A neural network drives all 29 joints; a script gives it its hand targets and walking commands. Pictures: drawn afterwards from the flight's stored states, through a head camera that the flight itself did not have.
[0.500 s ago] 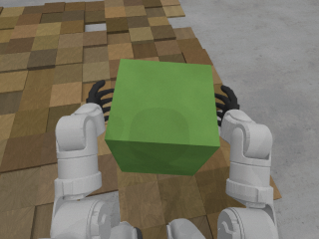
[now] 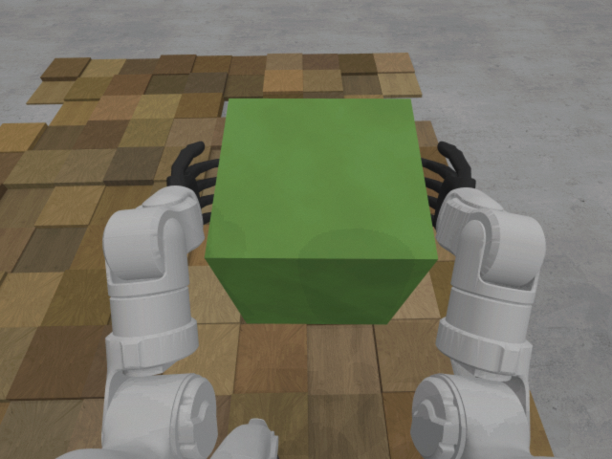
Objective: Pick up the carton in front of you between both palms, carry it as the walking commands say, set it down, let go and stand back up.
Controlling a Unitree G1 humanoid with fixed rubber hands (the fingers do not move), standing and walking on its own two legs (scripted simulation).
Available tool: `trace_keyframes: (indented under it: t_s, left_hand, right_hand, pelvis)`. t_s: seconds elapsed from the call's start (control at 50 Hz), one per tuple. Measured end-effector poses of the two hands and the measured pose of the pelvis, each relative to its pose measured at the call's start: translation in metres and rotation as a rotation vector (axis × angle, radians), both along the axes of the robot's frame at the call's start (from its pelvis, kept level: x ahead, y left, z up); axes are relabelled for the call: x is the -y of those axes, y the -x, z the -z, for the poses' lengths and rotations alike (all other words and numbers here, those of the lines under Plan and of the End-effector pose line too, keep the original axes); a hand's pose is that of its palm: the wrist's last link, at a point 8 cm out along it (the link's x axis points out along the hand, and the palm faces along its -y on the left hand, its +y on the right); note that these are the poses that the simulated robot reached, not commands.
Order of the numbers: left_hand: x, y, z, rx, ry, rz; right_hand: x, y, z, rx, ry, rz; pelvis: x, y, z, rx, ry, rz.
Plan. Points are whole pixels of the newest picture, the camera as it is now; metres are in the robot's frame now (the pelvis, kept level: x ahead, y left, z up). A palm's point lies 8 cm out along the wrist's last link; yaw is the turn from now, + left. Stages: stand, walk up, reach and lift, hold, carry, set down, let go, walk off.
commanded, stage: carry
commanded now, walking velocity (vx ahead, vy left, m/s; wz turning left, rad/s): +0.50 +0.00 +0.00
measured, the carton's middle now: (317, 225) +0.39 +0.03 +0.08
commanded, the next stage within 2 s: none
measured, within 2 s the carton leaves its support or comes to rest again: neither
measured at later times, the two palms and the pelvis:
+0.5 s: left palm (263, 99) +0.65 +0.14 +0.10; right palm (441, 112) +0.63 -0.15 +0.10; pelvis +0.29 +0.02 +0.00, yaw -2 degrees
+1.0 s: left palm (297, 55) +0.90 +0.12 +0.04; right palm (430, 61) +0.92 -0.18 +0.04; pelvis +0.62 -0.04 -0.05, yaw -1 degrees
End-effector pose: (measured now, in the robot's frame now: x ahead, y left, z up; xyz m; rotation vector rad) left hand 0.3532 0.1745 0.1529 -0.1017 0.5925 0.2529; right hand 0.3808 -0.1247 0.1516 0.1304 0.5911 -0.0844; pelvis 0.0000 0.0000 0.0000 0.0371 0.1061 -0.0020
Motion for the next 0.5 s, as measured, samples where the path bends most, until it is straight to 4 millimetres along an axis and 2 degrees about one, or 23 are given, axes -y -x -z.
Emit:
trace_keyframes:
  t_s: [0.1,0.18,0.26,0.32,0.4,0.5]
  left_hand:
    - [-0.007,-0.072,0.005,0.006,0.003,0.032]
    - [-0.008,-0.132,0.027,-0.022,0.02,0.086]
    - [0.002,-0.174,0.053,-0.129,0.044,0.135]
    - [0.011,-0.202,0.063,-0.162,0.052,0.153]
    - [0.02,-0.242,0.065,-0.13,0.056,0.161]
    - [0.03,-0.295,0.058,-0.054,0.043,0.15]
  right_hand:
    - [-0.006,-0.062,0.004,0.009,0.021,0.024]
    - [-0.006,-0.105,0.021,-0.018,0.061,0.067]
    - [0.003,-0.131,0.047,-0.129,0.064,0.119]
    - [0.01,-0.151,0.058,-0.163,0.05,0.154]
    - [0.019,-0.188,0.059,-0.131,0.046,0.172]
    - [0.03,-0.247,0.05,-0.055,0.047,0.152]
  pelvis:
    - [-0.013,-0.069,0.01,0.008,0.02,-0.002]
    - [-0.026,-0.125,0.024,0.026,0.02,0.01]
    - [-0.034,-0.166,0.013,0.021,0.039,0.022]
    - [-0.037,-0.194,0.003,0.011,0.049,0.033]
    - [-0.034,-0.234,-0.003,-0.001,0.05,0.035]
    - [-0.02,-0.295,0.001,0.002,0.03,0.032]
